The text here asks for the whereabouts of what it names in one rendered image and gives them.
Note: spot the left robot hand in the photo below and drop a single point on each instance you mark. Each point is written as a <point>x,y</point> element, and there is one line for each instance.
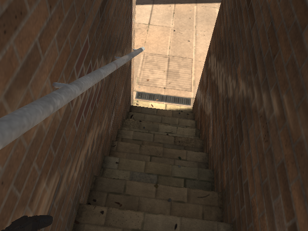
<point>33,223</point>

